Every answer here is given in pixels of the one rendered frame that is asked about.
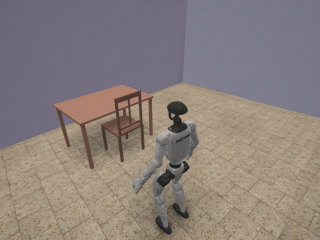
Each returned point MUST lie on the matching robot left hand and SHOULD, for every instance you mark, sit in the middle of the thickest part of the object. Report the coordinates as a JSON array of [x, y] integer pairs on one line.
[[136, 184]]

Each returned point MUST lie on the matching left robot forearm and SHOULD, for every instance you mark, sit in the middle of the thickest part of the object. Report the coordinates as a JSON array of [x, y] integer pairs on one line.
[[151, 169]]

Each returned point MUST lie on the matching robot right shin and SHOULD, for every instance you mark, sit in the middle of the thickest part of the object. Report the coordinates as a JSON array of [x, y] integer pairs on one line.
[[180, 197]]

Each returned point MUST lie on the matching robot right upper arm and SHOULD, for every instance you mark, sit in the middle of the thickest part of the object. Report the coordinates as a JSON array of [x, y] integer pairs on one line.
[[194, 135]]

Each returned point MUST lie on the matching table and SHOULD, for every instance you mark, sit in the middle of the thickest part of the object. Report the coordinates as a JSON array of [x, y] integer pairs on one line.
[[94, 106]]

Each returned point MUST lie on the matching robot right hand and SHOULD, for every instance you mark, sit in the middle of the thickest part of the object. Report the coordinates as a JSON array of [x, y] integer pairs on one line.
[[189, 155]]

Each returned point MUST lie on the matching right robot forearm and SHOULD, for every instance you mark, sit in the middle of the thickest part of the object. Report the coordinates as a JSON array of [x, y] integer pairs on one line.
[[191, 148]]

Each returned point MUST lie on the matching chair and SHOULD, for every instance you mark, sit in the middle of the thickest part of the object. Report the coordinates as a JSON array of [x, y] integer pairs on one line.
[[122, 125]]

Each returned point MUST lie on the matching robot left upper arm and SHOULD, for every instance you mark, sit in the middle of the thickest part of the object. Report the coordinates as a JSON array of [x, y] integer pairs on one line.
[[162, 139]]

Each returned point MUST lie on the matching humanoid robot torso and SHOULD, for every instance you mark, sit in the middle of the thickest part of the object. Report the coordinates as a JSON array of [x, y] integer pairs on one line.
[[176, 150]]

